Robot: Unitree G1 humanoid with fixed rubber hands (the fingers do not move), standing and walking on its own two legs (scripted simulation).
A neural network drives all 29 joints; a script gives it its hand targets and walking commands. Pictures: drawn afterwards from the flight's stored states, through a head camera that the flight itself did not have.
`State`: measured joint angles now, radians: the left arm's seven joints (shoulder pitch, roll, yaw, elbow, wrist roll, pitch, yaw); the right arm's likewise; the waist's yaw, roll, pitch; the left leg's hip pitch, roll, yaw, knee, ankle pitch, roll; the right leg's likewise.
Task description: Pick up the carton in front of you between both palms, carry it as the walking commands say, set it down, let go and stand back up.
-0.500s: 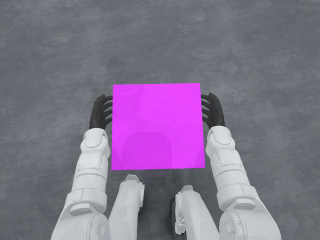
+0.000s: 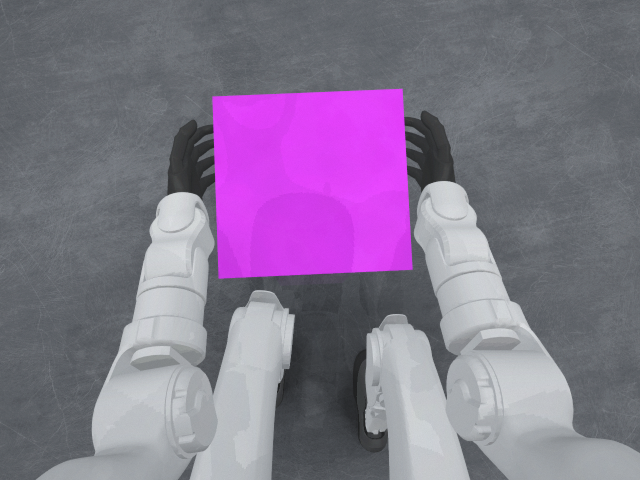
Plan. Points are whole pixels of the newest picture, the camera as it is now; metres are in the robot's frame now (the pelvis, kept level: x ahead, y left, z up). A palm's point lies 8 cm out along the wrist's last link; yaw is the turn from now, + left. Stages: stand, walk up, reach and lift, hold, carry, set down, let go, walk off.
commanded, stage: set down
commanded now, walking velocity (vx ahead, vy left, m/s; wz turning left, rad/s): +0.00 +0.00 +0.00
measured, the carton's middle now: (312, 199) +0.44 +0.07 -0.18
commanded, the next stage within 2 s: none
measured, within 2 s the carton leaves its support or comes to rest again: rests again in 1.42 s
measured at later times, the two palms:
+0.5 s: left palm (211, 197) +0.44 +0.23 -0.26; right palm (397, 181) +0.50 -0.07 -0.25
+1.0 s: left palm (211, 195) +0.45 +0.24 -0.29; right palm (388, 189) +0.50 -0.06 -0.30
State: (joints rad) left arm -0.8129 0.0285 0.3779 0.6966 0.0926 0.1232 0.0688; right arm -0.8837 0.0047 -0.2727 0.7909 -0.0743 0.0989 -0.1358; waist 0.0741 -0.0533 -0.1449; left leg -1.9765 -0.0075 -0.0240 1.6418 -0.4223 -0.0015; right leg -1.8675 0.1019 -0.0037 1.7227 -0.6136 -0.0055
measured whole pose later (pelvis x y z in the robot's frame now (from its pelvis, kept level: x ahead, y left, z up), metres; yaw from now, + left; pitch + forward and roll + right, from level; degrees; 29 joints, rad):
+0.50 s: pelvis -0.02 +0.00 -0.11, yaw +0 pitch +43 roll -1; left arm -1.12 0.14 0.39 0.83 0.03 0.16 0.10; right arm -1.25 -0.13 -0.21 0.97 -0.01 0.14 -0.16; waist 0.11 -0.07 0.10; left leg -2.30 0.01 -0.02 1.97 -0.42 -0.01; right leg -2.20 0.12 -0.02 2.09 -0.64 -0.01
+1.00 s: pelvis -0.03 -0.01 -0.15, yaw -1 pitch +40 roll +0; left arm -1.26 0.23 0.33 1.00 -0.03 0.16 0.05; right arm -1.34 -0.16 -0.16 1.07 0.01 0.15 -0.18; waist 0.14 -0.04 0.19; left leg -2.36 0.01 -0.02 2.09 -0.42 -0.02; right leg -2.27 0.13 -0.03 2.21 -0.64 -0.01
